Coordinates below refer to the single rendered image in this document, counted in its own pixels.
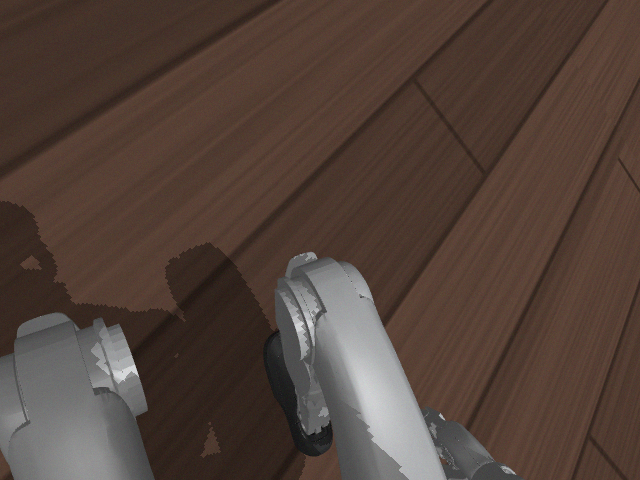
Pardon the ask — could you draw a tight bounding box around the right robot arm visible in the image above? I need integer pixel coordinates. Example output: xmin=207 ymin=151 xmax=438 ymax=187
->
xmin=471 ymin=462 xmax=525 ymax=480

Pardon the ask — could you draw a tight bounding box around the right robot hand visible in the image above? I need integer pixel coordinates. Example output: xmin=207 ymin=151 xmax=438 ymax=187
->
xmin=420 ymin=406 xmax=496 ymax=480

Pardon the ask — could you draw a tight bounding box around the right robot foot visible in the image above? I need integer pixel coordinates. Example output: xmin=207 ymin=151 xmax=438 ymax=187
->
xmin=263 ymin=331 xmax=333 ymax=457

